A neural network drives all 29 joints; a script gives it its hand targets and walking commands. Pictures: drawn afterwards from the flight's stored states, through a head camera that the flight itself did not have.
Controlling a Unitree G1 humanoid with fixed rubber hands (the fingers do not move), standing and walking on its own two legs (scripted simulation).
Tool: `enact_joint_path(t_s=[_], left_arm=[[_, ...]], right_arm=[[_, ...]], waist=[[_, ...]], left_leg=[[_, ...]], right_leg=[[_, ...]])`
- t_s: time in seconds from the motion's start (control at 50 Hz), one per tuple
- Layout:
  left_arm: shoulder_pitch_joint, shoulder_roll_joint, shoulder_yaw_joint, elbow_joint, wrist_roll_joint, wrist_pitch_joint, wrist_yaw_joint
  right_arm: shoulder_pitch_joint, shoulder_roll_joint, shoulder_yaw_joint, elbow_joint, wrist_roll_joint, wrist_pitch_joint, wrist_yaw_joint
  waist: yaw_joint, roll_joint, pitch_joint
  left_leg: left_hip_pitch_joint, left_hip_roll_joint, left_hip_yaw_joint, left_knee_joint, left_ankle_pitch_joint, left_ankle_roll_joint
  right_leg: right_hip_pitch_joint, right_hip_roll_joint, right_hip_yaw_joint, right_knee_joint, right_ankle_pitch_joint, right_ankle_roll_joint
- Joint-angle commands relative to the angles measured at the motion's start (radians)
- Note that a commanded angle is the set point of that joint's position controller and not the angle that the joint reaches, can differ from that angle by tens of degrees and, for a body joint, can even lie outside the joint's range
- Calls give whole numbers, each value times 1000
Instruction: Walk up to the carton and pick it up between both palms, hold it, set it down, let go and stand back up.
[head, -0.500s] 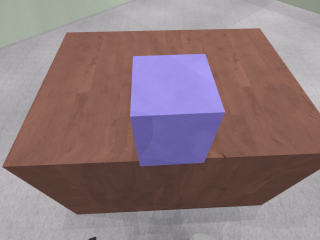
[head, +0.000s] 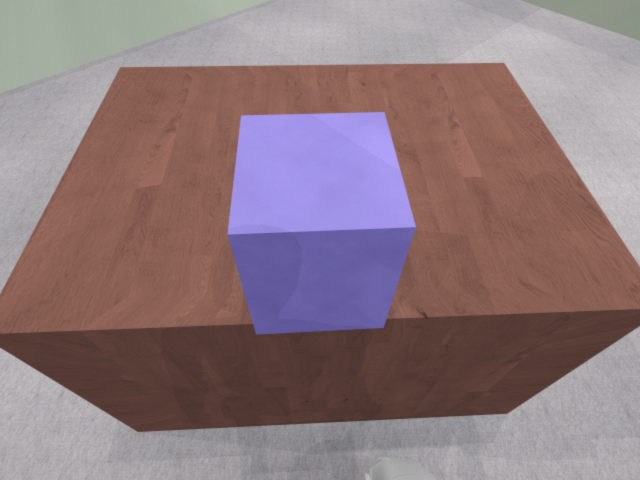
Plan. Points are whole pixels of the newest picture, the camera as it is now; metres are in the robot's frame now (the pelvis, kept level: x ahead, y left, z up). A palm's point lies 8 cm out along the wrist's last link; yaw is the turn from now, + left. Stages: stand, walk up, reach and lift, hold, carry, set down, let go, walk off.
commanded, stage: walk up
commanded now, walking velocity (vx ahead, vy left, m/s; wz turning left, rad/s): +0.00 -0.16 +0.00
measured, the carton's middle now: (317, 228) +0.44 +0.02 +0.03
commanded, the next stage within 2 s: stand in 1.38 s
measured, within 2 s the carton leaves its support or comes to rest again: neither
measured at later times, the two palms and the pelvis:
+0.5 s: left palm out of the picture +0.05 +0.15 -0.14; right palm out of the picture +0.00 -0.29 -0.15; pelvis +0.01 -0.06 +0.00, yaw +1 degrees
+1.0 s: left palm out of the picture -0.03 +0.27 -0.16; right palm out of the picture +0.03 -0.24 -0.13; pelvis -0.01 +0.01 -0.01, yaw +0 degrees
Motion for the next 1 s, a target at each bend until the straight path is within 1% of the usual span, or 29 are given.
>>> enact_joint_path(t_s=[0.0, 0.04, 0.06, 0.12, 0.14, 0.16, 0.18, 0.2, 0.22, 0.26, 0.3, 0.36, 0.4, 0.44, 0.48, 0.52, 0.56, 0.64, 0.66, 0.72, 0.76, 0.82, 0.84, 0.88, 0.9, 0.92, 0.94, 0.96, 0.98], left_arm=[[-35, 46, 29, -112, 14, -14, -20], [20, 36, 32, -101, 18, -12, -23], [48, -56, -6, -107, -11, -34, -27], [60, 7, -8, -71, -17, -64, 1], [89, 58, 3, -46, -15, -62, 13], [126, 98, 10, -49, -13, -66, 20], [138, 180, 21, -55, -6, -69, 20], [95, 221, 15, -57, -3, -64, 18], [18, 178, 10, -62, 9, -54, 13], [-55, 92, -18, -88, 17, -58, 13], [-65, 90, -20, -95, -1, -76, 29], [22, 44, -32, -53, -11, -80, 20], [37, 35, -38, -26, -2, -69, 25], [9, 65, -27, -34, -12, -54, 26], [31, 10, -42, -45, -25, -54, 23], [20, 9, -44, -34, -29, -50, 21], [21, 77, -20, -15, -23, -55, 19], [54, 22, -38, 16, -15, -57, 15], [33, 167, 9, -45, 16, -54, 43], [178, 244, 42, -7, 15, -24, 75], [109, 179, 41, -23, 25, -30, 76], [-17, 142, 36, -50, 27, -40, 64], [-74, 94, 16, -45, -16, -36, 53], [-89, 138, 34, -57, -13, -24, 37], [-43, 133, 34, -53, 7, -24, 27], [82, 47, 8, -23, 23, -24, 18], [174, -17, -7, -19, 14, -12, 22], [132, 65, 10, -51, 4, 1, 23], [61, 101, 13, -60, -14, 5, 12]], right_arm=[[15, -129, -26, -41, -9, -2, -16], [-45, -147, -36, -64, -10, -7, -9], [-71, -41, 3, -16, 14, -4, 0], [11, -119, -27, 10, 10, 6, 25], [51, -120, -29, 20, 4, 10, 34], [98, -103, -25, 11, 9, 9, 43], [129, -49, -5, 1, 21, 15, 47], [119, -28, 5, -7, 28, 32, 40], [56, -98, -20, -30, 32, 46, 40], [-5, -108, -26, -31, 30, 46, 59], [100, -52, -4, 11, 22, 31, 67], [49, -28, 14, 4, 25, 9, 43], [21, -39, 8, -8, 32, 1, 39], [73, -27, 14, 20, 25, -15, 35], [81, -87, 14, 32, 21, -27, 31], [-36, -53, 28, 18, 20, -23, 43], [-27, -14, 37, 10, 17, -28, 41], [36, -26, 34, 40, 31, -27, 35], [18, -201, -30, 36, 29, 6, 33], [-28, -101, -26, -51, 2, 40, 54], [-81, -71, -26, -99, -1, 36, 69], [-2, -56, -24, -98, -7, 27, 77], [-18, -1, -4, -138, 29, 1, 72], [100, -54, -16, -79, 37, -21, 49], [167, -101, -25, -46, 27, -25, 35], [202, -138, -18, -24, 13, -28, 36], [91, -227, -20, -103, 18, -18, 35], [11, -272, -29, -117, -3, -7, 39], [-92, -170, -6, -143, -16, -8, 55]], waist=[[16, 233, 17], [33, 224, -18], [104, 317, -74], [41, 296, -68], [37, 224, -64], [36, 121, -80], [27, -196, -70], [28, -402, -34], [34, -435, 48], [21, -243, 106], [-22, -204, 18], [24, -216, -67], [27, -199, -56], [10, -79, -78], [43, 131, -85], [78, 229, -1], [58, 144, 10], [48, 86, 40], [95, 201, 84], [145, -202, 54], [106, -192, 32], [33, -192, -5], [-21, -329, -43], [-45, -250, -81], [-37, -126, -91], [-6, 135, -93], [50, 355, -62], [36, 434, -11], [55, 337, 91]], left_leg=[[-77, 321, -256, -242, -63, 189], [-29, 257, -162, -201, 21, 153], [-26, 58, -7, -156, 12, 113], [47, 22, 25, 22, 113, 88], [-21, 43, -8, 67, 152, 92], [-98, 51, -33, 109, 51, 58], [-191, 0, -2, 203, -254, -2], [-115, -28, -43, 238, -370, 1], [-57, -28, -87, 305, -336, 0], [-107, -33, -94, 345, -270, 18], [-188, -33, -92, 330, -257, 27], [-51, -47, -83, 206, -232, 27], [-5, -68, -71, 50, -136, 28], [120, -36, -102, -163, 100, 23], [181, 84, -220, -169, 271, 48], [-35, 68, -227, -210, -10, 75], [46, 6, -155, -196, 72, 51], [63, 2, -155, -192, 24, 57], [-34, -47, -58, -29, -4, 31], [-231, -68, -88, 428, -290, 26], [-226, -39, -164, 593, -248, 22], [-105, -35, -162, 427, -180, -2], [-37, -48, -151, 223, -223, 10], [53, -140, 3, -45, -44, -23], [159, -118, -8, -117, 46, -45], [205, 26, -198, -202, -37, -31], [41, 252, -498, -321, -302, 38], [-233, 307, -575, -384, -530, 150], [-273, 219, -515, -403, -441, 148]], right_leg=[[-114, -83, 158, 293, -3, 11], [-98, -66, 129, 214, 34, 29], [55, -63, 112, -59, 14, 18], [164, 9, -48, -411, 231, 50], [259, 7, -46, -436, 267, 57], [350, -76, 45, -454, 350, 57], [311, -304, 308, -537, 357, 24], [118, -339, 398, -595, 212, -74], [-68, -308, 452, -689, -115, -113], [14, -218, 292, -661, -1, -83], [236, -207, 173, -531, 430, -78], [250, -211, 197, -490, 549, -124], [250, -197, 186, -450, 535, -139], [227, -164, 165, -404, 412, -101], [161, -101, 92, -371, 268, -45], [300, -98, 106, -460, 203, -21], [260, -108, 124, -436, 294, -30], [234, -108, 117, -475, 270, -15], [233, -225, 180, -416, 276, -37], [198, -514, 546, -613, 89, -234], [110, -456, 432, -629, 69, -222], [32, -291, 242, -579, 147, -90], [57, -139, 123, -510, 186, -76], [137, -107, 61, -348, 289, -75], [67, -99, 62, -241, 227, -53], [-49, -53, 42, -185, -20, -27], [-101, -7, 26, -84, -229, 19], [49, -63, 117, -13, -190, -5], [84, -59, 116, 13, -121, -10]])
